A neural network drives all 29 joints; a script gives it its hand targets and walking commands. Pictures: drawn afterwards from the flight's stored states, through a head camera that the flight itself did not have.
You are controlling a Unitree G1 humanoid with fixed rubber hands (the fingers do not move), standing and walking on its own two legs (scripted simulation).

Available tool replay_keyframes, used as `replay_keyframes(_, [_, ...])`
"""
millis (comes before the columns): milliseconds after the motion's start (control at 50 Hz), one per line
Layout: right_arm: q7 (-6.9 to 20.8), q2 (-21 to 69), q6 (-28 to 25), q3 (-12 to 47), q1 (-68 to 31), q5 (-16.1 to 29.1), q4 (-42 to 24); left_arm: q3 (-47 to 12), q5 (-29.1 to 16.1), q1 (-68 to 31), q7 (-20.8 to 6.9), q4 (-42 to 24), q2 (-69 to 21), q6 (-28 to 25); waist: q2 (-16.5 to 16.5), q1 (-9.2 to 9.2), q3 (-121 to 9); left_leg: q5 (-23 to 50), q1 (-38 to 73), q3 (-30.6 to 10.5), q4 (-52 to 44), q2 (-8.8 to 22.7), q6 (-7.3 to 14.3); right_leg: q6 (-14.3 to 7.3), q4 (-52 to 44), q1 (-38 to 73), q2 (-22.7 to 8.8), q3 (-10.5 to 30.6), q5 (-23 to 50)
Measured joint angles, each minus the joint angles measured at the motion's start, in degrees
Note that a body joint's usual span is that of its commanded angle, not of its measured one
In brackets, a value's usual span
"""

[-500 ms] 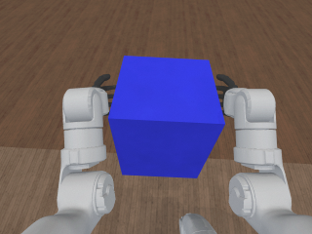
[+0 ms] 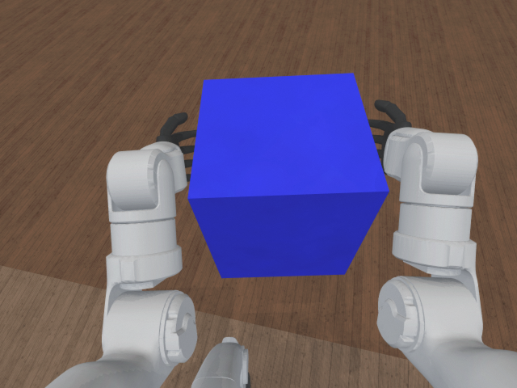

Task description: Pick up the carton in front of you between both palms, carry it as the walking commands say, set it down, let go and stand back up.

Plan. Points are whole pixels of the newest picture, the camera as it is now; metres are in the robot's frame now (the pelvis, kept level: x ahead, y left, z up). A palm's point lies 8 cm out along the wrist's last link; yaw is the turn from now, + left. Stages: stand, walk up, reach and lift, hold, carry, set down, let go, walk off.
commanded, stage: carry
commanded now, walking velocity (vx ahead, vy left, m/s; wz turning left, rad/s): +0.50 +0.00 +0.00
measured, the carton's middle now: (280, 186) +0.39 +0.02 +0.09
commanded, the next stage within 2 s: none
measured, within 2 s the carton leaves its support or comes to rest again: neither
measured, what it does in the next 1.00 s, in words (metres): climbs: left foot, then right foot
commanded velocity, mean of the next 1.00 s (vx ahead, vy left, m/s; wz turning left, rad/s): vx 0.50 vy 0.00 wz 0.00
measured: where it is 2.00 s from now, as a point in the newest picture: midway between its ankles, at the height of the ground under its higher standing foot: (286, 155)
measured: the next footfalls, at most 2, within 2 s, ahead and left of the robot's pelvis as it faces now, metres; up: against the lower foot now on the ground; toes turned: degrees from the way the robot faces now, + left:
left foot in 0.10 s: +0.26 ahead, +0.12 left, +0.03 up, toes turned +7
right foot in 0.52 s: +0.52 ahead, -0.10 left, +0.04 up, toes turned -8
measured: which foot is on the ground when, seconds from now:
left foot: up 0.00-0.08, down 0.10-0.52, up 0.54-0.94, down 0.96-1.00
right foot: down 0.00-0.10, up 0.12-0.50, down 0.52-0.98, up 1.00-1.00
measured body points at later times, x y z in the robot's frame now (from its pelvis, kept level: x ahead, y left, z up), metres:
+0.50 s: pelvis +0.32 +0.01 +0.03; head +0.34 +0.01 +0.48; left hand +0.72 +0.14 +0.20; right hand +0.70 -0.16 +0.20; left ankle +0.21 +0.12 -0.71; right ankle +0.47 -0.09 -0.67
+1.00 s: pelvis +0.64 +0.01 +0.04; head +0.64 +0.02 +0.49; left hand +1.02 +0.16 +0.18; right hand +1.02 -0.14 +0.19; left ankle +0.73 +0.09 -0.69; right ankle +0.49 -0.09 -0.66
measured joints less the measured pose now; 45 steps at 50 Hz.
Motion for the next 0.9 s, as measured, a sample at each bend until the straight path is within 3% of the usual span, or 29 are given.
replay_keyframes(100, [0.1, -0.1, -0.6, -0.1, -1.2, -0.3, 4.6, 0.6, 0.2, -1.6, -0.2, 4.1, 1.0, 0.4, -2.1, -2.09, -3.2, 5.7, 8.4, 5.3, -20.0, -2.7, 1.2, 2.6, 2.8, 6.0, -2.9, 1.3, -7.2])
replay_keyframes(140, [0.1, 0.6, -2.2, 1.1, -1.5, -0.9, 8.2, 1.1, 0.2, -1.4, -0.9, 6.4, 2.3, 0.0, -2.9, -4.37, -3.7, 4.8, 10.1, 6.4, -17.5, -3.7, 1.2, 2.7, 16.2, 2.5, -4.1, 3.9, -7.8])
replay_keyframes(200, [0.1, 0.9, -2.6, 2.8, 0.9, -0.7, 9.7, 1.7, 0.7, -0.9, -1.4, 9.1, 2.5, 0.1, -1.7, -7.20, -3.3, 0.6, 14.0, 5.7, -18.6, -3.7, 1.1, 1.7, 39.6, -8.2, -0.8, 7.4, -4.4])
replay_keyframes(260, [-0.2, 0.3, -2.1, 3.7, 3.2, 1.2, 7.6, 1.3, 1.6, -1.0, -1.4, 8.7, 1.9, 0.8, -1.5, -8.64, -1.8, 0.3, 18.8, 5.2, -23.1, -3.5, 0.6, 1.0, 46.0, -17.5, -0.2, 7.0, -0.5])
replay_keyframes(320, [-0.8, -0.1, -1.9, 3.5, 3.4, 2.5, 4.7, 1.3, 2.0, -1.1, -1.4, 5.8, 1.4, 1.1, -1.4, -9.27, -0.6, -0.7, 23.0, 4.9, -26.5, -3.4, 0.4, 0.9, 42.9, -24.4, -1.2, 6.4, 1.5])
replay_keyframes(380, [-1.5, 0.1, -1.8, 3.0, 2.4, 2.9, 2.3, 1.7, 2.1, -1.5, -1.3, 2.6, 1.1, 1.3, -1.4, -9.23, -0.4, -2.2, 27.2, 4.7, -29.5, -3.4, -0.1, 1.2, 33.3, -27.8, -2.5, 5.7, 4.1])
replay_keyframes(440, [-1.5, 0.3, -1.8, 2.4, 1.0, 2.6, 2.0, 2.1, 2.1, -2.0, -1.3, 1.5, 1.2, 1.5, -1.2, -8.63, -1.2, -4.3, 31.7, 4.5, -32.1, -2.9, -1.6, 1.0, 20.0, -26.5, -2.9, 4.1, 8.3])
replay_keyframes(500, [-1.4, 0.0, -1.5, 1.9, -0.1, 2.2, 3.9, 2.3, 2.0, -2.9, -1.3, 3.6, 1.4, 1.3, -0.2, -7.18, -2.6, -8.3, 35.8, 4.0, -31.4, -1.4, -3.2, 0.1, 8.3, -20.8, -1.2, 0.5, 11.8])
replay_keyframes(540, [-1.0, -0.9, -1.5, 1.5, -0.4, 1.9, 5.8, 1.7, 2.3, -3.6, -1.3, 6.7, 1.0, 0.3, 1.1, -5.41, -2.8, -11.5, 35.1, 3.0, -22.2, 0.7, -3.3, -1.8, 6.0, -16.8, 0.0, -1.6, 18.5])
replay_keyframes(620, [-0.1, -1.6, -1.5, 0.8, 0.7, 1.2, 8.4, -0.3, 2.5, -1.5, -1.4, 9.4, 0.1, -0.8, 0.4, -2.38, -2.2, -6.7, 21.7, -2.2, 9.1, -2.4, -1.3, -1.9, 8.1, -12.8, -0.2, -1.8, 13.2])
replay_keyframes(660, [-0.1, -1.2, -1.0, 1.0, 1.0, 0.7, 8.1, -1.0, 1.7, 0.3, -1.3, 8.1, 0.3, -0.5, 0.3, -1.66, -1.3, -3.8, 15.5, -2.0, 13.7, -2.7, -0.6, -1.4, 5.5, -9.9, -0.2, -1.7, 12.5])
replay_keyframes(780, [-0.1, -0.1, -0.5, 1.2, 0.8, 0.1, 2.6, -0.2, 0.5, 1.3, -0.7, 1.6, 0.2, -0.1, -0.2, -1.21, 0.4, 1.0, 5.0, -0.2, -0.5, -0.9, -0.7, -1.1, -1.1, -2.1, -0.1, -1.2, 10.3])
replay_keyframes(900, [-0.1, 0.1, -1.5, 0.4, 1.6, 0.2, 3.0, 0.8, 1.6, 0.9, -0.8, 3.0, -0.9, -1.1, -0.2, -2.42, -1.9, 13.4, 8.1, 2.9, -22.4, -1.4, -0.5, 1.3, -4.0, 6.4, -0.3, -0.6, 4.7])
